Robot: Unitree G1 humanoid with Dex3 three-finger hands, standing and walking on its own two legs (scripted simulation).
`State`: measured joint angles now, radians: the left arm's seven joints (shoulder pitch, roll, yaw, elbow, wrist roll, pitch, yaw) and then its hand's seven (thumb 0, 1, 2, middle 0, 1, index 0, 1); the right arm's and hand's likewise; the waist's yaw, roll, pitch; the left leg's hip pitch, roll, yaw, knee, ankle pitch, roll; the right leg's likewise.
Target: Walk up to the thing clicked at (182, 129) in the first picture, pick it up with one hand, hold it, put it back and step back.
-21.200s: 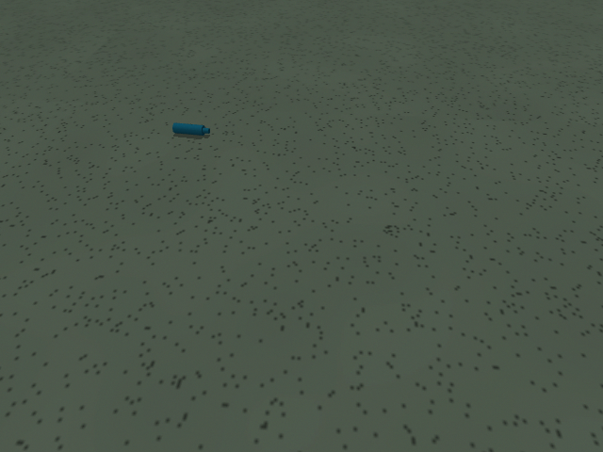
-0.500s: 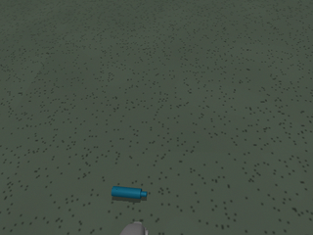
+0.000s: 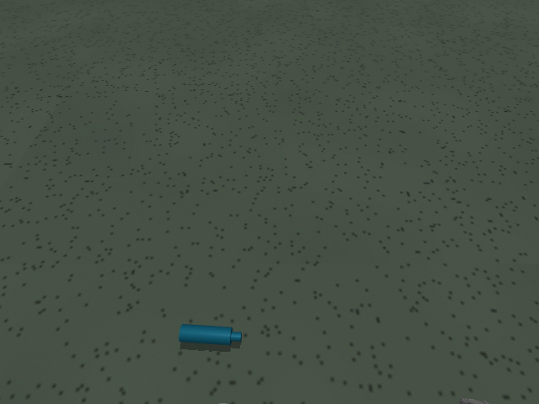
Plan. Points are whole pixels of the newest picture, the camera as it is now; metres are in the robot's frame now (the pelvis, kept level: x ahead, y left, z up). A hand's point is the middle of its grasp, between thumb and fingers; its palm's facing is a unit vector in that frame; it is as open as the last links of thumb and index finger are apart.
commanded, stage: walk up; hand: left
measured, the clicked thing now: (211, 334) +0.45 +0.22 -0.72
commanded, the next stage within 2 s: stand in 0.82 s
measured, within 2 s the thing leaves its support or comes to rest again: neither
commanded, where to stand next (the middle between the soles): +0.06 +0.00 m, yaw -1 degrees
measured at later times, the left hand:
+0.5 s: hand out of the picture +0.13 +0.25 -0.13, palm faces -0.02 -0.94 -0.34, open 7.4 cm
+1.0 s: hand out of the picture +0.12 +0.25 -0.13, palm faces -0.04 -0.94 -0.33, open 7.4 cm
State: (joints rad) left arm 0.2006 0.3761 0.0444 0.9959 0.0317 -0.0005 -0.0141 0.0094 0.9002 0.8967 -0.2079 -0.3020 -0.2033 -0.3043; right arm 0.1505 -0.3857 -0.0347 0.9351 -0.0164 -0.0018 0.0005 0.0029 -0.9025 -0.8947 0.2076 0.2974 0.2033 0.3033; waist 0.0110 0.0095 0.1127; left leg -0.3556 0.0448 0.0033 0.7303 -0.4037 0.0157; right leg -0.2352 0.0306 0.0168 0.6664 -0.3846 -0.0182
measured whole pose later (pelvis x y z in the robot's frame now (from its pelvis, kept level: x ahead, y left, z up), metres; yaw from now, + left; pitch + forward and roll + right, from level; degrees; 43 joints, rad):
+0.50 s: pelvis +0.02 +0.00 +0.02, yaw -1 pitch -3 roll +0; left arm 0.10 0.36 0.02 1.07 0.00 0.00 -0.02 0.01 0.90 0.90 -0.21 -0.30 -0.20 -0.30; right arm 0.14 -0.36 -0.01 1.07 -0.01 -0.04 0.00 0.00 -0.90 -0.89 0.21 0.30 0.20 0.30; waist -0.01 0.00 0.05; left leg -0.20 0.04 0.02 0.47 -0.22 -0.02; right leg -0.10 0.02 0.04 0.45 -0.31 -0.01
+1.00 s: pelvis +0.02 +0.00 +0.03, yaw -2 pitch -3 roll +0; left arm 0.07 0.35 0.02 1.13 0.00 0.00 -0.01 0.01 0.90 0.90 -0.21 -0.30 -0.20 -0.30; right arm 0.07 -0.35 -0.01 1.12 0.00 -0.01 0.00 0.00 -0.90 -0.90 0.21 0.30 0.20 0.30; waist -0.02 0.00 0.08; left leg -0.14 0.04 0.04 0.36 -0.17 -0.02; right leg -0.05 0.02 0.05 0.34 -0.24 0.00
